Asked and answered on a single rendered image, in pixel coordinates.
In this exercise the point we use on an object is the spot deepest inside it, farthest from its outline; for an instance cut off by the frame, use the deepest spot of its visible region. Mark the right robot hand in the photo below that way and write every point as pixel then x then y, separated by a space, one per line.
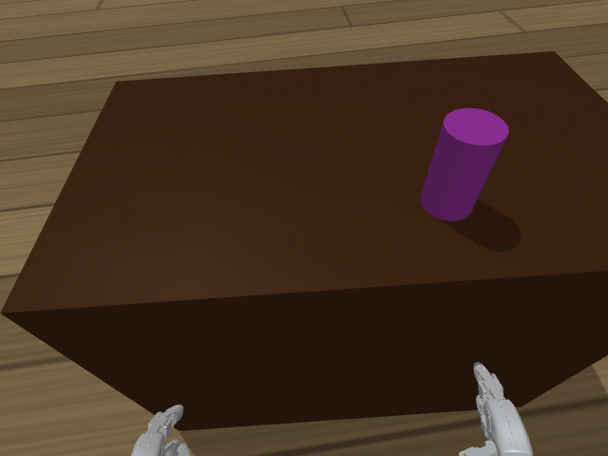
pixel 500 420

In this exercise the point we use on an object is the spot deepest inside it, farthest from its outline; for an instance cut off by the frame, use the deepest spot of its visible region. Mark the left robot hand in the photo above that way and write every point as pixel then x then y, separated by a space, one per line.
pixel 152 442

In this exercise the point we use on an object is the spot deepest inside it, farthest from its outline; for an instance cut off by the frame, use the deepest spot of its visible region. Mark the can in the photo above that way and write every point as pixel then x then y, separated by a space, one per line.
pixel 469 143

